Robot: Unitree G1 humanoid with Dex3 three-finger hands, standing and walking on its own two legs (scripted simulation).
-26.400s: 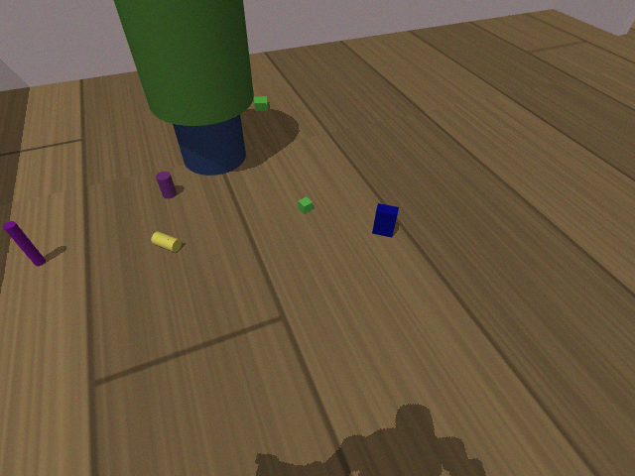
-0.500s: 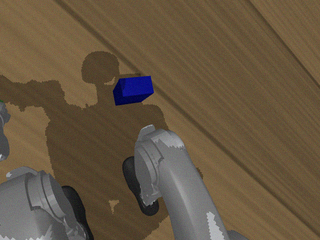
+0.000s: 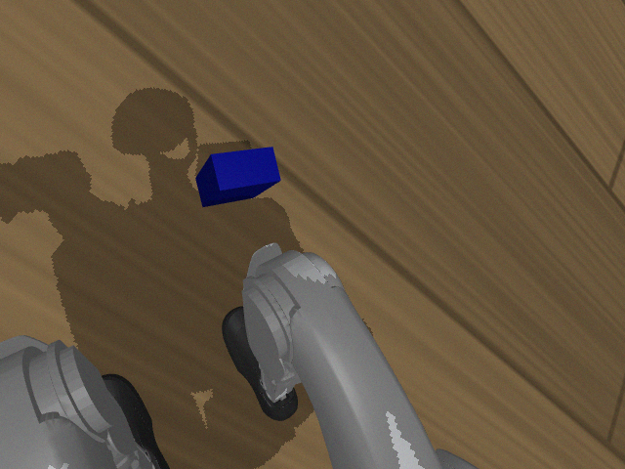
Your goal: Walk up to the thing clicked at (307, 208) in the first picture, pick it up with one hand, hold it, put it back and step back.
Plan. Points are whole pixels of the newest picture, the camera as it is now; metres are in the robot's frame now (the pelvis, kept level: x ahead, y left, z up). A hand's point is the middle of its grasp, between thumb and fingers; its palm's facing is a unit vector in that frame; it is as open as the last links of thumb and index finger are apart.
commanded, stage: rest palm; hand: left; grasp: from above
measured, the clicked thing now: out of the picture +0.47 +0.29 -0.31
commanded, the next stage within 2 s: close in 1.38 s
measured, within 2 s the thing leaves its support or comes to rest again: neither
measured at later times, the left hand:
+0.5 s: hand out of the picture +0.48 +0.27 -0.25, palm faces -0.16 -0.43 -0.89, open 14.3 cm
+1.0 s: hand out of the picture +0.48 +0.29 -0.26, palm faces -0.18 -0.42 -0.89, open 14.2 cm
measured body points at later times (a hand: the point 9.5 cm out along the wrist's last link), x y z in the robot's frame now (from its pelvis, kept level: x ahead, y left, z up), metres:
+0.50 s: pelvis +0.00 +0.00 +0.00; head +0.31 +0.09 +0.31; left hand +0.49 +0.29 -0.20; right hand -0.01 -0.24 -0.05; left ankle +0.07 +0.12 -0.30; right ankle +0.11 -0.09 -0.30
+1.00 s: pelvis +0.00 +0.00 +0.00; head +0.31 +0.10 +0.30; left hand +0.49 +0.30 -0.21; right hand -0.01 -0.23 -0.05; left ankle +0.07 +0.12 -0.30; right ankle +0.11 -0.09 -0.30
